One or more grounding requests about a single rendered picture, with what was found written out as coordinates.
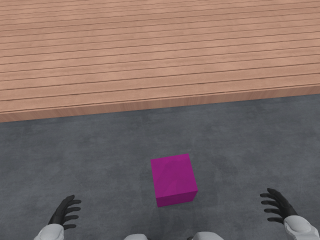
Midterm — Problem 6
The robot left forearm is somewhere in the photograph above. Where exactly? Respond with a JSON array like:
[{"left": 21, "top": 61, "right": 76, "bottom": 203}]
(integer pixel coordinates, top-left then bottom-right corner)
[{"left": 34, "top": 223, "right": 64, "bottom": 240}]

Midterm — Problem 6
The right robot hand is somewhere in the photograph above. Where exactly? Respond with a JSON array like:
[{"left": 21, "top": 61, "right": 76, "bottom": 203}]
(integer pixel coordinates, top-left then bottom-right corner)
[{"left": 260, "top": 188, "right": 299, "bottom": 225}]

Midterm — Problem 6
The left robot hand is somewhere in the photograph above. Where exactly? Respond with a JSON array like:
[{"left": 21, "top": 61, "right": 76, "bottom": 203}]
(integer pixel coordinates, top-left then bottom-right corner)
[{"left": 48, "top": 195, "right": 82, "bottom": 230}]

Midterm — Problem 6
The robot right forearm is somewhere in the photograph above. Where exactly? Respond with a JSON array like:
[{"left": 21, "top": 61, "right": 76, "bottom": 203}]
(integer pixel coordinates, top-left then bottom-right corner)
[{"left": 283, "top": 215, "right": 320, "bottom": 240}]

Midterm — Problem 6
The carton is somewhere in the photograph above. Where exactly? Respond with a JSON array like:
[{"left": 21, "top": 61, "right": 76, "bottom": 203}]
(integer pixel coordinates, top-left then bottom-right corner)
[{"left": 150, "top": 153, "right": 198, "bottom": 207}]

